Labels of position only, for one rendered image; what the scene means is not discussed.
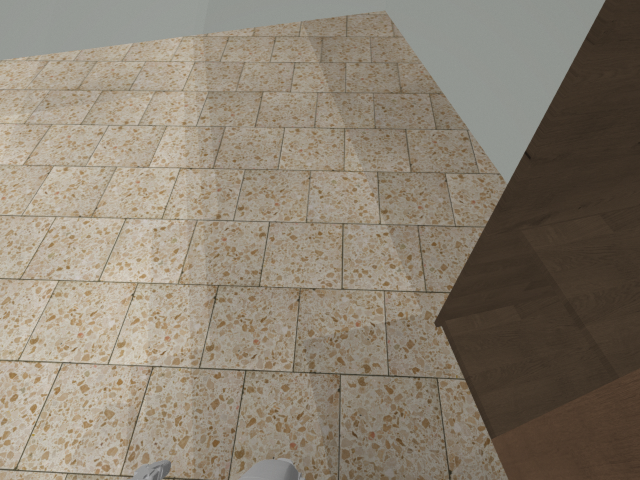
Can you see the left robot thigh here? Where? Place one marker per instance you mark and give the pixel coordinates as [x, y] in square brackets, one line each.
[271, 469]

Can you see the left robot hand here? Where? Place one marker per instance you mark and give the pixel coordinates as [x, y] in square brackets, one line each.
[155, 471]

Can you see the left robot shin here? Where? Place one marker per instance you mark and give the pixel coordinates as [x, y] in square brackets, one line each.
[287, 460]

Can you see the wardrobe door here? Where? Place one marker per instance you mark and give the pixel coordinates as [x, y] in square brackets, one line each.
[594, 437]

